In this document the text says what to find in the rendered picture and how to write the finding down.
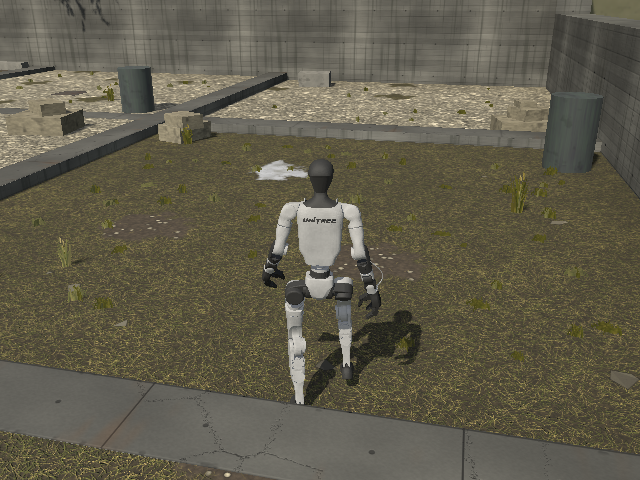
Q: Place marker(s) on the humanoid robot torso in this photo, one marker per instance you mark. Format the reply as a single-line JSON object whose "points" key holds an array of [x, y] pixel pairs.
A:
{"points": [[320, 236]]}

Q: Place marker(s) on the robot right hand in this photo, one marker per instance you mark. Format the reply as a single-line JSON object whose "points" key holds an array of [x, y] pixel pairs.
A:
{"points": [[374, 305]]}

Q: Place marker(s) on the robot right thigh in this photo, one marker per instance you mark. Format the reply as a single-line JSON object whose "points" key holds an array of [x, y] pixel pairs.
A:
{"points": [[342, 290]]}

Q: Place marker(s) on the robot right forearm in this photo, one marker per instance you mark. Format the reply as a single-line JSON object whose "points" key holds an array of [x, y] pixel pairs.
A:
{"points": [[366, 272]]}

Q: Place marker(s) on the robot left upper arm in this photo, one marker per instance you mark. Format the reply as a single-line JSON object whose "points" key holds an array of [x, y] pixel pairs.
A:
{"points": [[288, 212]]}

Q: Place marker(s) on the robot left forearm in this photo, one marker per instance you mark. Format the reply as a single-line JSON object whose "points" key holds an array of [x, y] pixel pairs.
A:
{"points": [[272, 261]]}

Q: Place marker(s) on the robot left hand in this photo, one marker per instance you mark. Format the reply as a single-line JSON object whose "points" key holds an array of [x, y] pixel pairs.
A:
{"points": [[266, 277]]}

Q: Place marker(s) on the robot right upper arm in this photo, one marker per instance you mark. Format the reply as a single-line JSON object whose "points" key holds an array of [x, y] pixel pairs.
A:
{"points": [[353, 214]]}

